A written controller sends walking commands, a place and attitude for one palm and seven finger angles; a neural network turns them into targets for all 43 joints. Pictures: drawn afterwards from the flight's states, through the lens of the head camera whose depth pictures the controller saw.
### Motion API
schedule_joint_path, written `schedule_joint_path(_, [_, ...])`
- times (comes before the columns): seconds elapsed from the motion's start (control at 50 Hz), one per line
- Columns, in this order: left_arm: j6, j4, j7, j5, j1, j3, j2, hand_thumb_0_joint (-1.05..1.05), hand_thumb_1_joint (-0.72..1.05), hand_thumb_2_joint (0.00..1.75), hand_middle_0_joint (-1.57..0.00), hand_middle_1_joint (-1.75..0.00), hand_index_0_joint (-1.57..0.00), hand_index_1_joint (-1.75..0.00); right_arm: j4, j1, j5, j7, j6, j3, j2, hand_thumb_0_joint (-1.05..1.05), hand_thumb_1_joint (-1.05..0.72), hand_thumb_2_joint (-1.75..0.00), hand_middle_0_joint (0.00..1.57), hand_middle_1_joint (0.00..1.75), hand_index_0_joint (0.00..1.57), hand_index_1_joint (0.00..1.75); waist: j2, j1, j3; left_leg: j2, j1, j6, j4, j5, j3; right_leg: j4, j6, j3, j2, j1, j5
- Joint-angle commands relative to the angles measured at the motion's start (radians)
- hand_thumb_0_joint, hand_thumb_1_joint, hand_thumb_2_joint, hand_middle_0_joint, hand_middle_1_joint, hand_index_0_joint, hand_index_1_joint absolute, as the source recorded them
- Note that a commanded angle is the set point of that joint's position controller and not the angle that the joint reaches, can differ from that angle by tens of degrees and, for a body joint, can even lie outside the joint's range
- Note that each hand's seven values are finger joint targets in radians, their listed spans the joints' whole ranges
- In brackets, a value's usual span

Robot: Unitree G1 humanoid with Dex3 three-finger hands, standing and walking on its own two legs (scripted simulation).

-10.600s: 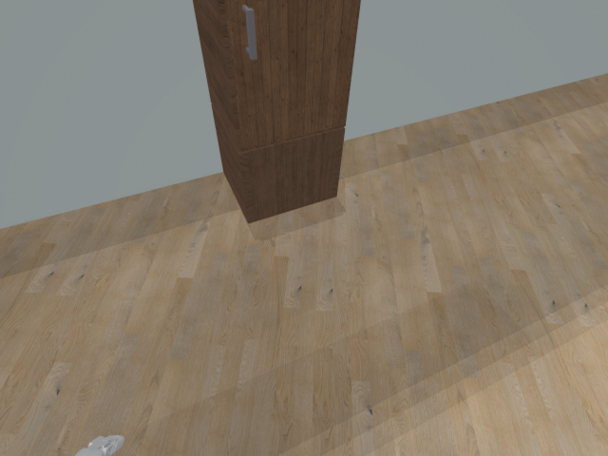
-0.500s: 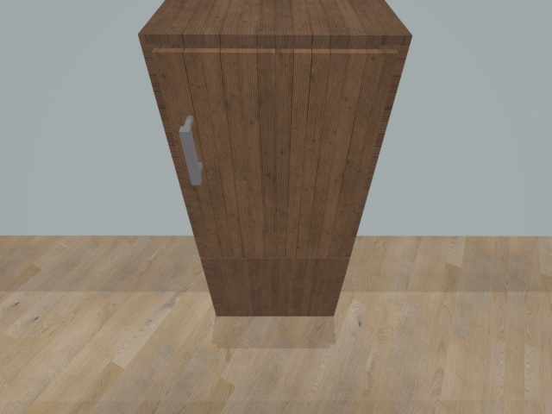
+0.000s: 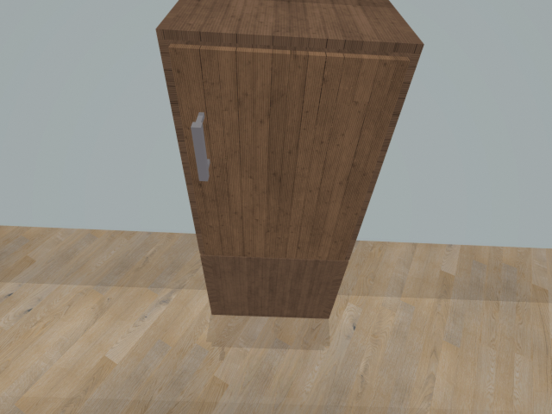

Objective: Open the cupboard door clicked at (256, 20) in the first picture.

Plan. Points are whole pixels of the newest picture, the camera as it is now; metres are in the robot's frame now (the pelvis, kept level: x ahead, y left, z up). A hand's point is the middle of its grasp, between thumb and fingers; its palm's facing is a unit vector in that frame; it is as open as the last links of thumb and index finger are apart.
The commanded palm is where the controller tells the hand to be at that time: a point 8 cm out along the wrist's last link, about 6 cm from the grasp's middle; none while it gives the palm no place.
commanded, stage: shuffle to correct the standing spot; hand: left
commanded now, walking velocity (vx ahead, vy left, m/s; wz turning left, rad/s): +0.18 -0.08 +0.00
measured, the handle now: (202, 147) +0.58 +0.19 +0.07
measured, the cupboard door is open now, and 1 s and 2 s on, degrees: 0 0 0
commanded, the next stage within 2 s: come to a stop and stand still in 0.04 s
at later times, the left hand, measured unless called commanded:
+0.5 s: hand out of the picture +0.06 +0.15 -0.18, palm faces +0.10 -0.98 -0.18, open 7.2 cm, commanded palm none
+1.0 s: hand out of the picture +0.04 +0.18 -0.17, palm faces +0.04 -0.98 -0.20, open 7.4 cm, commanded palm none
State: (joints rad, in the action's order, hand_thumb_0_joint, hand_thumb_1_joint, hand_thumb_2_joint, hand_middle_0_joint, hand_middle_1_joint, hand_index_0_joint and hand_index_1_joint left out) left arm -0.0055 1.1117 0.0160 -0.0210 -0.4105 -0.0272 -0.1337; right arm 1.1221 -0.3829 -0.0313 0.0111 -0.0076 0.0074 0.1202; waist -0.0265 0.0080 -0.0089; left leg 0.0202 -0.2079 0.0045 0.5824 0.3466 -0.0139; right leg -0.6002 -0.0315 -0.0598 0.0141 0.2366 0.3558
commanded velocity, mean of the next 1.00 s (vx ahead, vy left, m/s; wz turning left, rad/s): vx -0.03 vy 0.01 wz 0.00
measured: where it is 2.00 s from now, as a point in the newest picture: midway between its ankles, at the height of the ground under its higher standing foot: outside the picture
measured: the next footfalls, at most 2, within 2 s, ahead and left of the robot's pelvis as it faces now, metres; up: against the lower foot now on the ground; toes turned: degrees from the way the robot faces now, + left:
left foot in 0.46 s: +0.12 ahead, +0.09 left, +0.00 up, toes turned +5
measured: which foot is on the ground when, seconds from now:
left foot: down 0.00-0.22, up 0.24-0.44, down 0.46-1.00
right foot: down 0.00-1.00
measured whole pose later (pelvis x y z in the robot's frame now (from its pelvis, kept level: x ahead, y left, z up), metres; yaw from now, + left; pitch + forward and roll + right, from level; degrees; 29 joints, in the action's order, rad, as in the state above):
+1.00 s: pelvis +0.04 +0.00 +0.00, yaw +1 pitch -2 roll +0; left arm 0.00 1.04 0.04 -0.02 -0.34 0.01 -0.15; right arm 1.00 -0.28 -0.02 0.01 0.00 0.02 0.18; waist 0.01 0.00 0.00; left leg 0.00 -0.27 -0.06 0.53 0.22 -0.11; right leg -0.54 -0.02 -0.11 0.03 0.21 0.28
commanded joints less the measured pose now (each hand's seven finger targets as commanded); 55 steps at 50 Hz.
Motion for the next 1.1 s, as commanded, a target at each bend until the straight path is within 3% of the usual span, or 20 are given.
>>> schedule_joint_path(0.0, [0.035, -0.110, -0.007, -0.014, 0.081, -0.012, -0.038, 0.00, 0.90, 0.90, -0.20, -0.30, -0.20, -0.30, -0.009, -0.165, 0.000, 0.023, -0.033, 0.036, 0.158, 0.00, -0.90, -0.90, 0.20, 0.30, 0.20, 0.30, 0.267, -0.068, 0.218, 0.280, 0.001, -0.195, -0.403, 0.223, 0.410, -0.197, -0.020, -0.031, -0.012, 0.337, 0.122])
schedule_joint_path(0.06, [0.049, -0.134, -0.022, -0.007, 0.117, -0.017, -0.022, 0.00, 0.90, 0.90, -0.20, -0.30, -0.20, -0.30, -0.020, -0.135, -0.002, 0.025, -0.054, 0.030, 0.135, 0.00, -0.90, -0.90, 0.20, 0.30, 0.20, 0.30, 0.175, -0.051, 0.178, 0.292, 0.017, -0.231, -0.356, -0.108, 0.333, -0.251, -0.020, 0.015, 0.045, 0.333, 0.121])
schedule_joint_path(0.1, [0.052, -0.123, -0.028, -0.001, 0.091, -0.016, -0.001, 0.00, 0.90, 0.90, -0.20, -0.30, -0.20, -0.30, -0.027, -0.103, -0.002, 0.027, -0.058, 0.029, 0.132, 0.00, -0.90, -0.90, 0.20, 0.30, 0.20, 0.30, 0.143, -0.024, 0.130, 0.253, -0.031, -0.202, -0.308, -0.232, 0.229, -0.113, -0.011, -0.023, 0.032, 0.182, 0.066])
schedule_joint_path(0.14, [0.056, -0.081, -0.025, 0.001, -0.029, -0.021, -0.004, 0.00, 0.90, 0.90, -0.20, -0.30, -0.20, -0.30, -0.035, -0.063, 0.005, 0.029, -0.053, 0.029, 0.134, 0.00, -0.90, -0.90, 0.20, 0.30, 0.20, 0.30, 0.089, 0.032, 0.050, 0.165, -0.121, -0.135, -0.176, -0.167, 0.127, 0.100, -0.004, -0.050, -0.001, -0.080, -0.102])
schedule_joint_path(0.16, [0.062, -0.057, -0.014, 0.000, -0.088, -0.029, -0.046, 0.00, 0.90, 0.90, -0.20, -0.30, -0.20, -0.30, -0.036, -0.071, 0.014, 0.027, -0.053, 0.022, 0.099, 0.00, -0.90, -0.90, 0.20, 0.30, 0.20, 0.30, -0.018, 0.051, 0.005, 0.099, -0.240, -0.092, -0.059, -0.091, 0.055, 0.151, -0.021, 0.062, 0.076, -0.256, -0.130])
schedule_joint_path(0.18, [0.066, -0.040, 0.003, 0.001, -0.160, -0.047, -0.128, 0.00, 0.90, 0.90, -0.20, -0.30, -0.20, -0.30, -0.059, -0.060, 0.019, 0.023, -0.053, 0.008, 0.044, 0.00, -0.90, -0.90, 0.20, 0.30, 0.20, 0.30, -0.228, 0.074, -0.029, -0.003, -0.396, -0.036, 0.109, 0.092, -0.051, 0.219, -0.091, 0.297, 0.276, -0.387, -0.254])
schedule_joint_path(0.2, [0.064, -0.036, 0.011, 0.007, -0.188, -0.049, -0.156, 0.00, 0.90, 0.90, -0.20, -0.30, -0.20, -0.30, -0.079, -0.014, 0.019, 0.024, -0.044, 0.012, 0.050, 0.00, -0.90, -0.90, 0.20, 0.30, 0.20, 0.30, -0.218, 0.086, -0.034, 0.002, -0.385, -0.024, 0.292, 0.273, -0.051, 0.297, -0.171, 0.416, 0.406, -0.313, -0.372])
schedule_joint_path(0.22, [0.057, -0.041, 0.012, 0.008, -0.134, -0.042, -0.148, 0.00, 0.90, 0.90, -0.20, -0.30, -0.20, -0.30, -0.075, -0.017, 0.017, 0.024, -0.039, 0.014, 0.036, 0.00, -0.90, -0.90, 0.20, 0.30, 0.20, 0.30, -0.101, 0.056, 0.003, 0.020, -0.362, -0.016, 0.369, 0.250, -0.024, 0.291, -0.214, 0.369, 0.391, -0.234, -0.446])
schedule_joint_path(0.26, [0.065, -0.062, 0.022, 0.004, -0.002, -0.020, -0.093, 0.00, 0.90, 0.90, -0.20, -0.30, -0.20, -0.30, -0.031, -0.038, 0.016, 0.022, -0.020, 0.006, 0.004, 0.00, -0.90, -0.90, 0.20, 0.30, 0.20, 0.30, -0.095, -0.007, 0.061, 0.051, -0.271, 0.001, 0.358, 0.175, -0.016, 0.273, -0.177, 0.250, 0.320, -0.085, -0.647])
schedule_joint_path(0.3, [0.057, -0.079, 0.030, -0.001, 0.048, -0.014, -0.088, 0.00, 0.90, 0.90, -0.20, -0.30, -0.20, -0.30, -0.018, -0.051, 0.023, 0.017, -0.010, 0.002, -0.022, 0.00, -0.90, -0.90, 0.20, 0.30, 0.20, 0.30, -0.099, -0.017, 0.076, 0.040, -0.179, 0.008, 0.235, 0.124, -0.045, 0.255, -0.162, 0.132, 0.273, -0.023, -0.728])
schedule_joint_path(0.4, [0.025, -0.100, 0.032, 0.008, 0.080, -0.028, -0.122, 0.00, 0.90, 0.90, -0.20, -0.30, -0.20, -0.30, -0.022, -0.064, 0.025, 0.018, 0.002, 0.013, 0.005, 0.00, -0.90, -0.90, 0.20, 0.30, 0.20, 0.30, -0.029, -0.035, 0.050, 0.013, 0.031, 0.016, -0.116, -0.181, -0.076, 0.156, -0.098, 0.100, 0.205, 0.057, -0.445])
schedule_joint_path(0.44, [0.011, -0.116, 0.028, 0.012, 0.064, -0.026, -0.086, 0.00, 0.90, 0.90, -0.20, -0.30, -0.20, -0.30, -0.058, -0.019, 0.016, 0.025, -0.004, 0.025, 0.078, 0.00, -0.90, -0.90, 0.20, 0.30, 0.20, 0.30, 0.124, -0.008, 0.067, 0.145, 0.009, -0.048, -0.176, -0.407, 0.065, 0.096, -0.025, 0.055, 0.114, 0.087, -0.263])
schedule_joint_path(0.46, [0.007, -0.115, 0.029, 0.009, 0.049, -0.022, -0.069, 0.00, 0.90, 0.90, -0.20, -0.30, -0.20, -0.30, -0.075, 0.024, 0.013, 0.027, -0.004, 0.024, 0.104, 0.00, -0.90, -0.90, 0.20, 0.30, 0.20, 0.30, 0.132, 0.011, 0.066, 0.192, -0.054, -0.087, -0.193, -0.458, 0.100, 0.095, 0.000, 0.028, 0.081, 0.033, -0.177])
schedule_joint_path(0.74, [0.024, -0.095, 0.021, -0.002, 0.038, 0.003, -0.085, 0.00, 0.90, 0.90, -0.20, -0.30, -0.20, -0.30, -0.108, 0.106, 0.015, 0.010, 0.001, 0.018, 0.099, 0.00, -0.90, -0.90, 0.20, 0.30, 0.20, 0.30, 0.023, -0.015, 0.051, 0.100, -0.030, -0.039, -0.249, -0.060, 0.044, 0.267, -0.015, 0.104, 0.117, 0.047, -0.037])
schedule_joint_path(0.76, [0.027, -0.072, 0.055, -0.012, -0.053, 0.008, -0.122, 0.00, 0.90, 0.90, -0.20, -0.30, -0.20, -0.30, -0.175, 0.207, 0.026, 0.007, 0.003, 0.037, 0.173, 0.00, -0.90, -0.90, 0.20, 0.30, 0.20, 0.30, -0.023, 0.041, 0.091, 0.094, -0.054, -0.006, -0.031, -0.073, -0.015, 0.310, 0.019, 0.173, 0.152, 0.054, -0.243])
schedule_joint_path(0.78, [0.049, -0.100, 0.052, -0.011, 0.014, 0.011, -0.154, 0.00, 0.90, 0.90, -0.20, -0.30, -0.20, -0.30, -0.207, 0.158, 0.022, 0.002, -0.002, 0.018, 0.135, 0.00, -0.90, -0.90, 0.20, 0.30, 0.20, 0.30, -0.002, -0.033, 0.019, 0.067, -0.034, 0.011, -0.034, -0.097, -0.013, 0.289, -0.030, 0.213, 0.241, 0.031, -0.390])
schedule_joint_path(0.8, [0.058, -0.119, 0.047, -0.007, 0.052, 0.005, -0.153, 0.00, 0.90, 0.90, -0.20, -0.30, -0.20, -0.30, -0.178, 0.093, 0.016, 0.001, -0.009, 0.016, 0.087, 0.00, -0.90, -0.90, 0.20, 0.30, 0.20, 0.30, 0.015, -0.046, -0.054, 0.051, -0.003, -0.001, -0.082, -0.097, -0.006, 0.223, -0.055, 0.178, 0.231, -0.019, -0.378])
schedule_joint_path(0.84, [0.053, -0.134, 0.043, 0.001, 0.061, 0.005, -0.148, 0.00, 0.90, 0.90, -0.20, -0.30, -0.20, -0.30, -0.177, 0.086, 0.017, 0.001, -0.013, 0.019, 0.121, 0.00, -0.90, -0.90, 0.20, 0.30, 0.20, 0.30, 0.009, -0.039, -0.071, 0.068, 0.009, -0.017, -0.112, -0.175, 0.002, 0.197, -0.047, 0.123, 0.165, -0.025, -0.264])
schedule_joint_path(0.96, [0.021, -0.144, 0.031, -0.003, 0.041, 0.011, -0.117, 0.00, 0.90, 0.90, -0.20, -0.30, -0.20, -0.30, -0.190, 0.096, 0.010, 0.004, -0.005, 0.020, 0.148, 0.00, -0.90, -0.90, 0.20, 0.30, 0.20, 0.30, 0.039, -0.012, 0.134, 0.099, -0.147, -0.052, -0.243, 0.028, 0.087, 0.193, -0.023, 0.074, 0.087, 0.070, 0.006])
schedule_joint_path(1.08, [0.019, -0.161, 0.028, -0.002, 0.032, 0.008, -0.125, 0.00, 0.90, 0.90, -0.20, -0.30, -0.20, -0.30, -0.180, 0.073, 0.008, 0.002, -0.010, 0.017, 0.155, 0.00, -0.90, -0.90, 0.20, 0.30, 0.20, 0.30, 0.026, -0.002, 0.089, 0.102, -0.164, -0.057, -0.280, 0.067, 0.101, 0.187, -0.017, 0.059, 0.089, 0.014, -0.019])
